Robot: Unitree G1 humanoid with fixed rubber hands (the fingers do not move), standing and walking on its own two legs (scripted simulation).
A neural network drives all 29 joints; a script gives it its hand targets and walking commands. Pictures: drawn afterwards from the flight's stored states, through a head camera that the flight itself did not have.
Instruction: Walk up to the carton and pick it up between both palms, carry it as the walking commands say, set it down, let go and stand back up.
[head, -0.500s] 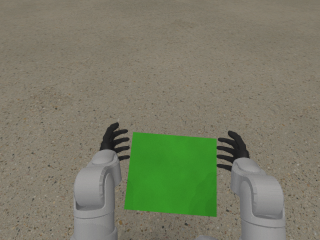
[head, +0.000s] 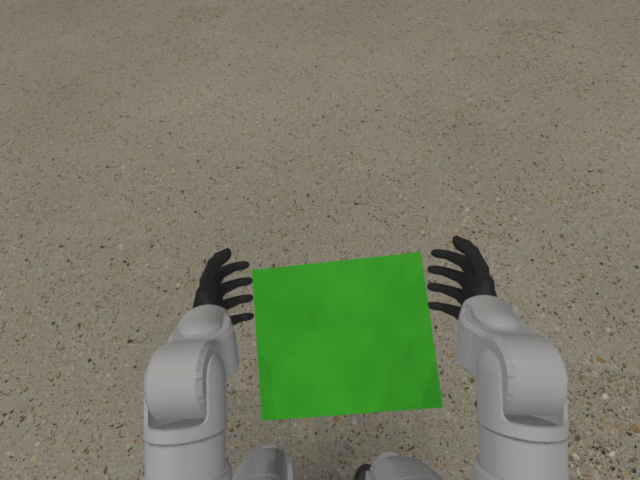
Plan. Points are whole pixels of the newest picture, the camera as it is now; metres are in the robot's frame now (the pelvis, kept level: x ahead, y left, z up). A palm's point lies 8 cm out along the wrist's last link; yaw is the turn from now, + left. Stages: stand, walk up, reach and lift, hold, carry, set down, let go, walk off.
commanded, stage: carry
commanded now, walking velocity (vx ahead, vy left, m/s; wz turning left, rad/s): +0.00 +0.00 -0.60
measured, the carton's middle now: (344, 330) +0.31 -0.01 -0.03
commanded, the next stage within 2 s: none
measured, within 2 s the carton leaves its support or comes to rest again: neither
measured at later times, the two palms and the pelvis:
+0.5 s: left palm (329, 345) +0.22 +0.01 +0.13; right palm out of the picture +0.12 -0.26 +0.11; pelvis -0.08 -0.04 +0.00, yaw -21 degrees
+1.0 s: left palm (421, 449) +0.13 -0.07 +0.11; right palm out of the picture -0.01 -0.31 +0.11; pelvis -0.17 -0.06 +0.01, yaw -34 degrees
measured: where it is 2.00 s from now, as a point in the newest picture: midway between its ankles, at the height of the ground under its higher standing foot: outside the picture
